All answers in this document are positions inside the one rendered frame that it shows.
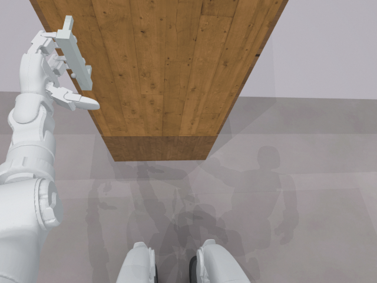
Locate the left robot upper arm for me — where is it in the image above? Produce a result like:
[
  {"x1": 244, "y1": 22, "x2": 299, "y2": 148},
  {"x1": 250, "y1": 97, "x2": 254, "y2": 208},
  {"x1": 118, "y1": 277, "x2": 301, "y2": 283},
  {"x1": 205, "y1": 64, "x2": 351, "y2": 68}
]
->
[{"x1": 0, "y1": 177, "x2": 64, "y2": 283}]

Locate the cupboard door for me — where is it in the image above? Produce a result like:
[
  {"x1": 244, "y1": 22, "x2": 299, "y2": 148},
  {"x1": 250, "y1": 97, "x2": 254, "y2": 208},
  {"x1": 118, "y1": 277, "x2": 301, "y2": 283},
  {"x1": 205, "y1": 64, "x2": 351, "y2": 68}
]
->
[{"x1": 37, "y1": 0, "x2": 283, "y2": 136}]

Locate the right robot thigh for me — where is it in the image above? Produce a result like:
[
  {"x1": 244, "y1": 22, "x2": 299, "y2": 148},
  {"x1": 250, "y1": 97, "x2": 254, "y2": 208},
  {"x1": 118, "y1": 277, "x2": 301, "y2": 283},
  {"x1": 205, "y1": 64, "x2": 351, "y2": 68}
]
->
[{"x1": 197, "y1": 244, "x2": 251, "y2": 283}]

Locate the robot thigh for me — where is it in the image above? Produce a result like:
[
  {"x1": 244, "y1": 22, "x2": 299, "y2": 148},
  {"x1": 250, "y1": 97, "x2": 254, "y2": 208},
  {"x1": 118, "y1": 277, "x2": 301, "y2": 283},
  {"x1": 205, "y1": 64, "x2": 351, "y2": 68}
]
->
[
  {"x1": 197, "y1": 244, "x2": 251, "y2": 283},
  {"x1": 116, "y1": 247, "x2": 156, "y2": 283}
]

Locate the handle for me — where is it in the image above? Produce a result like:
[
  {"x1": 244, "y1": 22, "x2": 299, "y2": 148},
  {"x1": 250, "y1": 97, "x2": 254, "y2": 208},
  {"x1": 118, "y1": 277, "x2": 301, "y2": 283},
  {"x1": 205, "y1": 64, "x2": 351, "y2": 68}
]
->
[{"x1": 56, "y1": 15, "x2": 92, "y2": 91}]

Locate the robot left forearm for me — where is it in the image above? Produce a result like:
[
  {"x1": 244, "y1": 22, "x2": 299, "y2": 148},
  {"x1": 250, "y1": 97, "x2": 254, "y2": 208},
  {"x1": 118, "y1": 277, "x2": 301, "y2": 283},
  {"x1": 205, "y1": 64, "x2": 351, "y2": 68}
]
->
[{"x1": 0, "y1": 93, "x2": 56, "y2": 185}]

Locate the left robot thigh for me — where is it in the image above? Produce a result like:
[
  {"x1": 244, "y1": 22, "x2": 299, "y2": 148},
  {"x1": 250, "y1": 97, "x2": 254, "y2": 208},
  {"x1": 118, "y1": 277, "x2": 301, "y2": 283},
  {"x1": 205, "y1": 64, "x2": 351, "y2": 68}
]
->
[{"x1": 116, "y1": 247, "x2": 156, "y2": 283}]

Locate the robot left hand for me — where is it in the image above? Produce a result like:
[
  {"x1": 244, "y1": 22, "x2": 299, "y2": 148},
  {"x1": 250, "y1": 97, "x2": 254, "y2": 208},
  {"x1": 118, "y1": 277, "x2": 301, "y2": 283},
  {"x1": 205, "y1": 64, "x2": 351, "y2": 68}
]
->
[{"x1": 19, "y1": 30, "x2": 100, "y2": 111}]

